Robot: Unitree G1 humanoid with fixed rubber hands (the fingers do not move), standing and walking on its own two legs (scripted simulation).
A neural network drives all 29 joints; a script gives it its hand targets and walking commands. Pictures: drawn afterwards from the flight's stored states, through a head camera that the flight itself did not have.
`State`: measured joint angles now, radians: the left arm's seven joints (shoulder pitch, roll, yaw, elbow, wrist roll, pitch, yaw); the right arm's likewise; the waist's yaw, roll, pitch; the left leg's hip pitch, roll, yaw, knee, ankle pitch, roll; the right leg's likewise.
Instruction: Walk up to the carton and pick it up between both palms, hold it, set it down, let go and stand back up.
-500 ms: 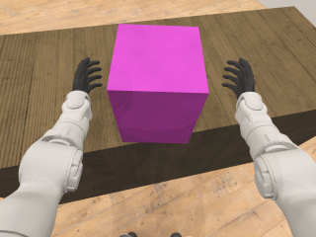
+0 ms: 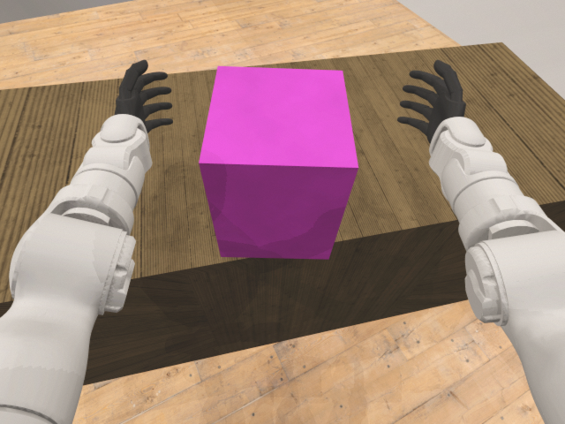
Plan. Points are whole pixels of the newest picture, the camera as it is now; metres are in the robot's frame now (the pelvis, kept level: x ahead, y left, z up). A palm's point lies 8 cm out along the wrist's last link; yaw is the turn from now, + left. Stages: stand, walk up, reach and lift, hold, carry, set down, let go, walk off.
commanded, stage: set down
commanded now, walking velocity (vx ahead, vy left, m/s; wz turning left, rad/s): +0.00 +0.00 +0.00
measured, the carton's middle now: (277, 170) +0.52 +0.03 +0.02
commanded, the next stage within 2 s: none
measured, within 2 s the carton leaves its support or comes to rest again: neither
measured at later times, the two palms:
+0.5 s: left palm (137, 145) +0.45 +0.22 +0.13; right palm (427, 154) +0.45 -0.18 +0.13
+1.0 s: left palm (138, 215) +0.39 +0.22 +0.06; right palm (424, 217) +0.39 -0.18 +0.07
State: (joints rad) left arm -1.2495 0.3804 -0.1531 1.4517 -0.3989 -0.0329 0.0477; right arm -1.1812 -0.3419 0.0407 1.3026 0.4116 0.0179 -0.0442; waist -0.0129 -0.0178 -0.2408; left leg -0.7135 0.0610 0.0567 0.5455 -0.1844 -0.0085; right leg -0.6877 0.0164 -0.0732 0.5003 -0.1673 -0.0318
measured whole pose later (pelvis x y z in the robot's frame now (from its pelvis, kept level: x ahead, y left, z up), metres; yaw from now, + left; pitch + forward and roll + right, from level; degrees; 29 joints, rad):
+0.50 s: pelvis +0.00 -0.01 +0.01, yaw +0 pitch +15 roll -1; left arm -1.01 0.36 -0.03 1.17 -0.28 0.03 0.03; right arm -0.96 -0.26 0.03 1.09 0.35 0.04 -0.11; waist -0.01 -0.02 -0.17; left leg -0.57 0.06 0.04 0.48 -0.17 -0.02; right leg -0.54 0.03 -0.08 0.43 -0.15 -0.04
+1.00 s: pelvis +0.01 -0.01 +0.01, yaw +0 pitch +9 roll -1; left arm -0.57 0.27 0.08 0.89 -0.20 -0.08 -0.01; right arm -0.54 -0.19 0.05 0.82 0.30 -0.11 -0.12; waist 0.00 -0.02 -0.11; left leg -0.43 0.05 0.04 0.45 -0.19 -0.02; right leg -0.41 0.03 -0.06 0.42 -0.17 -0.04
